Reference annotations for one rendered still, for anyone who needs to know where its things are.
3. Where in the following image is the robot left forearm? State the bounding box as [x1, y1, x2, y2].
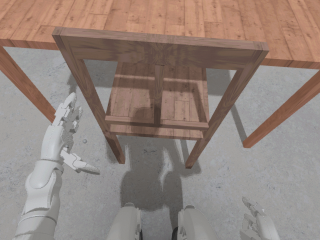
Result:
[11, 159, 64, 240]

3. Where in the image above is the robot thigh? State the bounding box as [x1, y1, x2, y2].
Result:
[178, 208, 219, 240]
[105, 206, 142, 240]

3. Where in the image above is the robot left thigh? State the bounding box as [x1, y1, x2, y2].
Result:
[105, 206, 142, 240]

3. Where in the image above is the robot left hand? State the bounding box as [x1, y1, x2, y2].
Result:
[40, 92, 101, 175]

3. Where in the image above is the robot right hand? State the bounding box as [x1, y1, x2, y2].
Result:
[239, 196, 280, 240]

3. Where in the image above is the robot right thigh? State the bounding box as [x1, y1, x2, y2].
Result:
[178, 208, 219, 240]

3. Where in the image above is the table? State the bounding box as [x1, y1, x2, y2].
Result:
[0, 0, 320, 148]

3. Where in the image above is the chair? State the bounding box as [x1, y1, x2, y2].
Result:
[51, 26, 270, 169]

